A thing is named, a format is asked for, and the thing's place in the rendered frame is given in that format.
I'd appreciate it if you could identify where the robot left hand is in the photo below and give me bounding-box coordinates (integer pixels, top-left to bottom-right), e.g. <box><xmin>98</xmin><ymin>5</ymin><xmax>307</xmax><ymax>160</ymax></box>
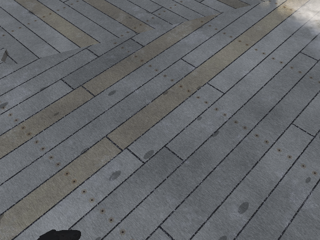
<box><xmin>37</xmin><ymin>229</ymin><xmax>81</xmax><ymax>240</ymax></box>

